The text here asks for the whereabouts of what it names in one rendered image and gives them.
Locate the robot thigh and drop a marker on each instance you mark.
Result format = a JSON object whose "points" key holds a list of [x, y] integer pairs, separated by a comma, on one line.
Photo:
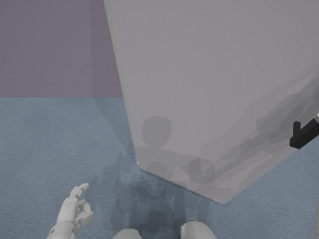
{"points": [[195, 230], [128, 234]]}

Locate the robot right thigh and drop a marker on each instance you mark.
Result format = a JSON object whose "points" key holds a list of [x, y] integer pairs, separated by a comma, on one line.
{"points": [[195, 230]]}

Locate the fridge door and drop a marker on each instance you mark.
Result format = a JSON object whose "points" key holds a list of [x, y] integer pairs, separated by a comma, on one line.
{"points": [[214, 87]]}

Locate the robot left thigh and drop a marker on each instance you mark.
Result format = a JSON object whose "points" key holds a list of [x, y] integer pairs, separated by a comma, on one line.
{"points": [[128, 234]]}

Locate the robot left hand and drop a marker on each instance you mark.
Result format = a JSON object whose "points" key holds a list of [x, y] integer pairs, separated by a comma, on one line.
{"points": [[71, 208]]}

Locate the handle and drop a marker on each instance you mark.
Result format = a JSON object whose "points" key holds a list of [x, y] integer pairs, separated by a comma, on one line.
{"points": [[302, 136]]}

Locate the left robot forearm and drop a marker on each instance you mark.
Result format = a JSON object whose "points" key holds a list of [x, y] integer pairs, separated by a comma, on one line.
{"points": [[63, 230]]}

